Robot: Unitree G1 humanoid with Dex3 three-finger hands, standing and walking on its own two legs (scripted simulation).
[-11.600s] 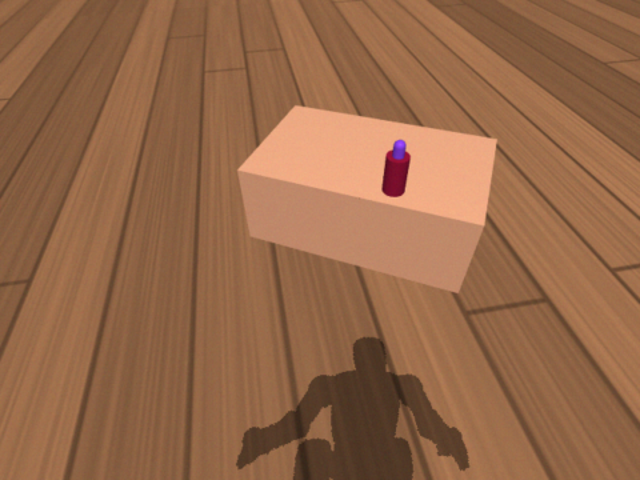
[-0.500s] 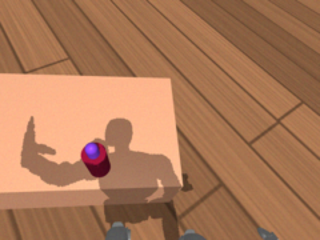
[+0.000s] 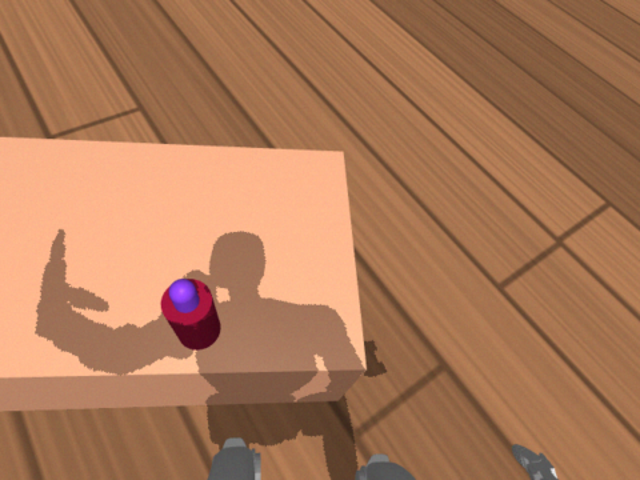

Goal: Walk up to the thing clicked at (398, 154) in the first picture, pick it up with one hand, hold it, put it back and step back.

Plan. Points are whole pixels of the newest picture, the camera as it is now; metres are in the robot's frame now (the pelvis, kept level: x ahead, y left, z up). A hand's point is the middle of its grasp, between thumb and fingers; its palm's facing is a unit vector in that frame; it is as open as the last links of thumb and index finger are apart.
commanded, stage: go down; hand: left
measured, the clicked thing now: (190, 310) +0.43 +0.20 -0.23
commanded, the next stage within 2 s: none
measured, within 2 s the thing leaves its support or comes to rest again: neither
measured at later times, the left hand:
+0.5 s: hand out of the picture +0.33 +0.41 +0.03, palm faces +0.20 -0.98 -0.04, open 17.6 cm
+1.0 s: hand out of the picture +0.34 +0.41 +0.04, palm faces +0.20 -0.98 -0.02, open 17.5 cm
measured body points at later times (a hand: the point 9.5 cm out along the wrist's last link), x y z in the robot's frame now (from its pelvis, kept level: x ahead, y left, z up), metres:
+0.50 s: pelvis -0.01 +0.00 -0.01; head +0.12 +0.06 +0.42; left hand +0.32 +0.46 +0.04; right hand +0.11 -0.27 -0.09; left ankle +0.05 +0.12 -0.65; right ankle +0.00 -0.15 -0.65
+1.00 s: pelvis +0.00 +0.00 -0.01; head +0.12 +0.06 +0.42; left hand +0.32 +0.46 +0.04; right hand +0.12 -0.27 -0.10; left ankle +0.05 +0.12 -0.65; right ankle +0.00 -0.15 -0.65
